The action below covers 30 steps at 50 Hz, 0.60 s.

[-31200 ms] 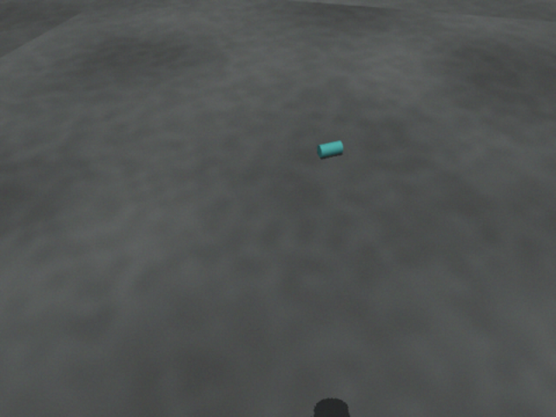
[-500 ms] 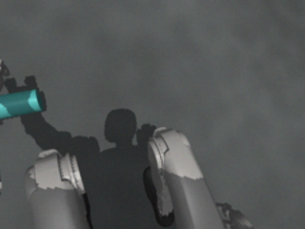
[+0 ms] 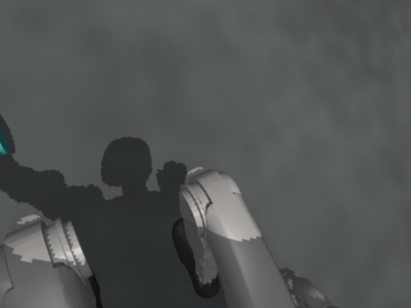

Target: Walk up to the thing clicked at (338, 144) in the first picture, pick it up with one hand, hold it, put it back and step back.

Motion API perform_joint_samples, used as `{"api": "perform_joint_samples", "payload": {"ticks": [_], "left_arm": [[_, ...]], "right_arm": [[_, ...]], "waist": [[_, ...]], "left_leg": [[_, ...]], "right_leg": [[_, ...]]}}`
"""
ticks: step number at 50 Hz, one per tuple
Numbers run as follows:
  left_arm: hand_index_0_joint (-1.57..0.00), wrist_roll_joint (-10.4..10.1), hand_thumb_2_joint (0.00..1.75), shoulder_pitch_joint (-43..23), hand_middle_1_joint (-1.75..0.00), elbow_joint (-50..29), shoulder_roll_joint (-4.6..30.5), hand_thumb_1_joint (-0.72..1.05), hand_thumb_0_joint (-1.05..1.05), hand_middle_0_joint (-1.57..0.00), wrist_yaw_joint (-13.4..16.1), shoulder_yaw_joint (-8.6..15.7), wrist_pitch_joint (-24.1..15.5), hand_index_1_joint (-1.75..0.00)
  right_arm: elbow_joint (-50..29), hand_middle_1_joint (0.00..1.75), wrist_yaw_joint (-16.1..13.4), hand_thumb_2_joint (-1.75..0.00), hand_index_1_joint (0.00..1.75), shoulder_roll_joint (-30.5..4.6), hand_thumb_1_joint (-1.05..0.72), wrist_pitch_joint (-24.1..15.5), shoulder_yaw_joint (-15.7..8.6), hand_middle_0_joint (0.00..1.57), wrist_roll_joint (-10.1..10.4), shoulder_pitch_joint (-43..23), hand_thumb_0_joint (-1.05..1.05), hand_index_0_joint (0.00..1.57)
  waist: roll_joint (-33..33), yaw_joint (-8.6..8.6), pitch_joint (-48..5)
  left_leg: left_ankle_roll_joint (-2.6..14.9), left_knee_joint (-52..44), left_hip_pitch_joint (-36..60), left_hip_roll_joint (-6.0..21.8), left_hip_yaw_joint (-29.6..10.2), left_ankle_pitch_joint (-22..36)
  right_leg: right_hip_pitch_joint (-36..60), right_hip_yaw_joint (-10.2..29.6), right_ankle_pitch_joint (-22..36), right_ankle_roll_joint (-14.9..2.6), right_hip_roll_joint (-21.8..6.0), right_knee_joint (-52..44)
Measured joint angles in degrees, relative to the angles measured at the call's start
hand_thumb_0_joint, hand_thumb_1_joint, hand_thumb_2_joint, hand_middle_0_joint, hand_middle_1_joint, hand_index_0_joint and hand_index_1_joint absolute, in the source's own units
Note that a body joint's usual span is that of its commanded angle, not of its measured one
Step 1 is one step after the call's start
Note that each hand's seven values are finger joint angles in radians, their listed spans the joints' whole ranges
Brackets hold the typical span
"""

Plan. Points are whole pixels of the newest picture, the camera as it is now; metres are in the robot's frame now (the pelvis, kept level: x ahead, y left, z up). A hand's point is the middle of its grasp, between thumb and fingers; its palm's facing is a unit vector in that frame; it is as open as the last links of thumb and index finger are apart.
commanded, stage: rest palm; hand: left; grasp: from above
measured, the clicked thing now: out of the picture +0.47 +0.33 -0.27
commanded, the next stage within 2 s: close in 1.16 s
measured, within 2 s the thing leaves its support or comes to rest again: neither
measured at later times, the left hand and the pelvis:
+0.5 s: hand out of the picture +0.45 +0.32 -0.24, palm faces -0.46 -0.13 -0.88, open 14.3 cm; pelvis +0.01 +0.00 +0.00, yaw -2 degrees
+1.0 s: hand out of the picture +0.45 +0.32 -0.25, palm faces -0.45 -0.12 -0.89, open 14.1 cm; pelvis +0.00 +0.01 -0.01, yaw -3 degrees
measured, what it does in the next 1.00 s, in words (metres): stands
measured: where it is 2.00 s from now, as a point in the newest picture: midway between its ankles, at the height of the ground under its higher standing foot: (149, 292)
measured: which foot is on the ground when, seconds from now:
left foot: down 0.00-1.00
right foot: down 0.00-1.00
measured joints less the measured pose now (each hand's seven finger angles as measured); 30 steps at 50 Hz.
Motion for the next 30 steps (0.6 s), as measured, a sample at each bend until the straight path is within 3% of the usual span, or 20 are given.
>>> {"api": "perform_joint_samples", "payload": {"ticks": [11, 30], "left_arm": [[-0.09, -1.0, 1.00, 1.5, -0.97, -0.8, 1.6, -0.52, 0.00, -0.09, 1.8, 1.5, -0.1, -0.98], [-0.08, -1.4, 1.01, 1.9, -0.95, 1.3, 2.9, -0.54, 0.00, -0.09, 3.5, 1.2, -0.6, -0.96]], "right_arm": [[-0.2, 0.30, 1.7, -0.89, 0.30, -0.8, -0.90, -2.3, 1.6, 0.20, -1.4, -0.8, 0.00, 0.20], [-1.3, 0.30, 3.4, -0.90, 0.30, -1.5, -0.91, -3.7, 1.9, 0.20, -2.0, -4.4, 0.00, 0.20]], "waist": [[-0.9, -0.48, 1.9], [-2.1, -0.02, 2.5]], "left_leg": [[-0.34, 1.8, 0.3, 0.3, -1.5, -1.7], [-0.26, 2.7, 1.1, 0.3, -2.5, -2.7]], "right_leg": [[0.3, -1.0, -0.8, 0.17, 0.7, 0.8], [1.5, -1.7, -1.4, 0.43, 1.0, 0.8]]}}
